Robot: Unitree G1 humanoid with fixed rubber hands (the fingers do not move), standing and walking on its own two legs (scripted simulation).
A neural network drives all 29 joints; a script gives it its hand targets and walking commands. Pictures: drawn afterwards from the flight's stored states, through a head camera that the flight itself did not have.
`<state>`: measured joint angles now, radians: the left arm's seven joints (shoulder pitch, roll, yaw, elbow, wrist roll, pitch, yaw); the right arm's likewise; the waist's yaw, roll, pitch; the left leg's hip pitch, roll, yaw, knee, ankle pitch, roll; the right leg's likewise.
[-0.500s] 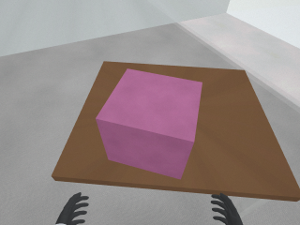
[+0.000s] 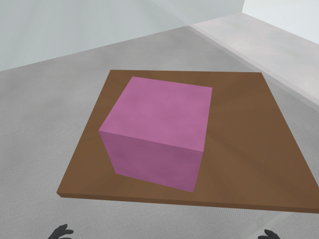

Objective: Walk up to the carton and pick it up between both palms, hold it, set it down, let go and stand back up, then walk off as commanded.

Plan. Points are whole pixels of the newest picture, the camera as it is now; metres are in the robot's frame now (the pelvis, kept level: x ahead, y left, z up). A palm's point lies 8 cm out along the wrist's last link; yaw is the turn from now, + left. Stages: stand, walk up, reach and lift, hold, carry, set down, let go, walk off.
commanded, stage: stand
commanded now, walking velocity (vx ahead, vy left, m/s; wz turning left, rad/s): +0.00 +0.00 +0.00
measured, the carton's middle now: (161, 132) +0.44 +0.01 -0.02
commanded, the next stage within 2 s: walk off in 1.28 s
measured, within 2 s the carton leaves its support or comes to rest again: neither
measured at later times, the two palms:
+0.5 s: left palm out of the picture +0.07 +0.29 -0.10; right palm out of the picture +0.04 -0.29 -0.12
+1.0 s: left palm out of the picture +0.05 +0.30 -0.11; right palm out of the picture +0.04 -0.29 -0.12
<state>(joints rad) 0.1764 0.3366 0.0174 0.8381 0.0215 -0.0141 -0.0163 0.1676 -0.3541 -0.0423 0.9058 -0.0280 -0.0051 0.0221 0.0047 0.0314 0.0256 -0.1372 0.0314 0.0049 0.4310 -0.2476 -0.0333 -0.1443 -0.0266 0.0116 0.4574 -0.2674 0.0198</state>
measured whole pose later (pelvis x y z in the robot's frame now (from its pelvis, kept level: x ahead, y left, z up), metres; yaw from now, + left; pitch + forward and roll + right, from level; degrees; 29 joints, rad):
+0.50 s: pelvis -0.02 +0.00 +0.00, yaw +0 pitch -3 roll +0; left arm 0.13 0.34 0.00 1.02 0.01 -0.02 -0.01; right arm 0.15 -0.35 -0.02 1.06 -0.02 -0.01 0.01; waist -0.01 0.01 0.07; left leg -0.12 0.03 0.01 0.36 -0.18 -0.03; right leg -0.13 -0.03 0.01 0.38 -0.20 0.02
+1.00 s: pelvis -0.03 +0.00 +0.01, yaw -1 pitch -3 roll +0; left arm 0.12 0.35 0.00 1.08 0.01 -0.02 -0.01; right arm 0.13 -0.34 -0.02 1.10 -0.02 -0.01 0.02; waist 0.00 0.01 0.06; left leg -0.13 0.03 0.02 0.35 -0.17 -0.03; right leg -0.13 -0.03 0.02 0.37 -0.18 0.03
